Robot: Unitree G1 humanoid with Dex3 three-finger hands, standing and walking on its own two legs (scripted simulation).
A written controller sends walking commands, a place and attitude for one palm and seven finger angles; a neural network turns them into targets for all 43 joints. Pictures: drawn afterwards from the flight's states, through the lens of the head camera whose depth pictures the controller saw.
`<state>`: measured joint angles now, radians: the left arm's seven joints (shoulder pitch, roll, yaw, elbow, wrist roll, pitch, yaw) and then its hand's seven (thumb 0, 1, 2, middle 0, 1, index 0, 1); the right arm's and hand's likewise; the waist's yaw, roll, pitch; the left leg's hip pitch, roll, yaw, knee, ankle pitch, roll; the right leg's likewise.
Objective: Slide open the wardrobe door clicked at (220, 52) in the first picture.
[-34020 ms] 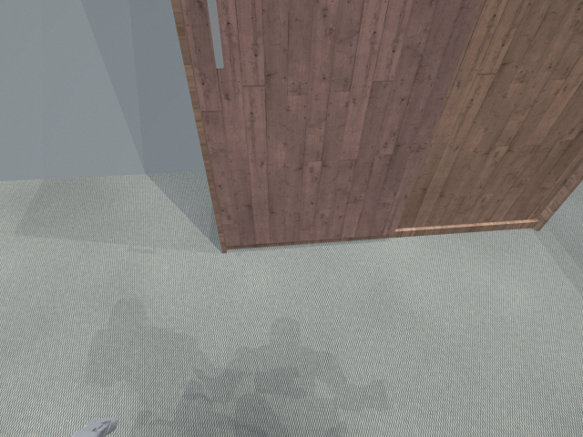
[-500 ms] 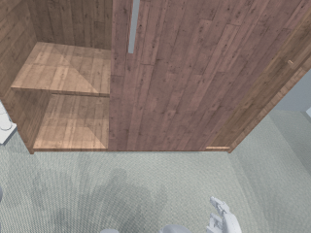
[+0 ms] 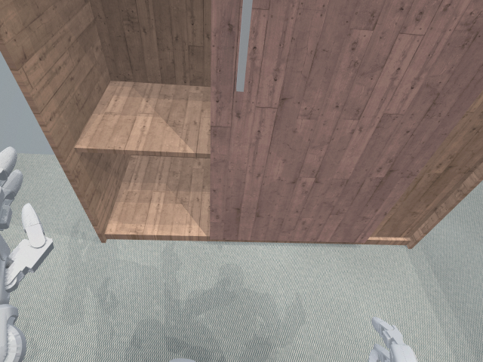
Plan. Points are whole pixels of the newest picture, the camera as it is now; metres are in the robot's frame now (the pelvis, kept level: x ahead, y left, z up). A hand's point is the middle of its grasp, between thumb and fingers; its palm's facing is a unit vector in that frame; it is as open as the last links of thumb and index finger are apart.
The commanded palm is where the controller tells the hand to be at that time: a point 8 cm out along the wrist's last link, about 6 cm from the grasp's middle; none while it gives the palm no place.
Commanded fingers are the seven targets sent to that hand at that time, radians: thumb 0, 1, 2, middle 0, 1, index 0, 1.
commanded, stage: stop stepping back and stand still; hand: left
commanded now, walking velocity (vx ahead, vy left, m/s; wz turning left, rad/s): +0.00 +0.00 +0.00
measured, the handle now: (244, 35) +0.71 +0.10 +0.22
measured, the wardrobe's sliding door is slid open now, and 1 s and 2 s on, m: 0.47 0.47 0.47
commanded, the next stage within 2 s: let the arm hang, fingers relaxed in 1.02 s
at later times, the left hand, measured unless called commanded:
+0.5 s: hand (86, 184) +0.31 +0.28 +0.14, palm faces +0.43 -0.81 -0.41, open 7.4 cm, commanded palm +0.23 +0.31 +0.20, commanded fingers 0.00 0.90 0.90 -0.20 -0.30 -0.20 -0.30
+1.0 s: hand (101, 156) +0.34 +0.27 +0.16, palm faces +0.36 -0.82 -0.44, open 7.4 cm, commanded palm +0.27 +0.31 +0.20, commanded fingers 0.00 0.90 0.90 -0.20 -0.30 -0.20 -0.30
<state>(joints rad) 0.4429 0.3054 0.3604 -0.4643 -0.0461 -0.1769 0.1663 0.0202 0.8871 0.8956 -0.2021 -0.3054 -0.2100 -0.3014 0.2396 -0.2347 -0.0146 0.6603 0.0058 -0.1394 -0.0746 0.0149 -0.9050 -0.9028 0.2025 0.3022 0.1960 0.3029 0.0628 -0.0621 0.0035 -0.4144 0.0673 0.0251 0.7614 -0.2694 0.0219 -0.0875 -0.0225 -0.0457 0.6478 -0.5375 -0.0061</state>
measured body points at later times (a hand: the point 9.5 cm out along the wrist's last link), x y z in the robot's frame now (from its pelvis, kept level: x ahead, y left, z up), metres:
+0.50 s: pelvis +0.08 +0.01 +0.02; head +0.13 +0.02 +0.46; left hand +0.28 +0.32 +0.16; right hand +0.23 -0.24 -0.08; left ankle +0.06 +0.13 -0.71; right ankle -0.01 -0.10 -0.70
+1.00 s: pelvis +0.13 +0.02 +0.02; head +0.18 +0.03 +0.47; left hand +0.32 +0.31 +0.19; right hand +0.29 -0.22 -0.07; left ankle +0.06 +0.13 -0.71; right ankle -0.01 -0.09 -0.70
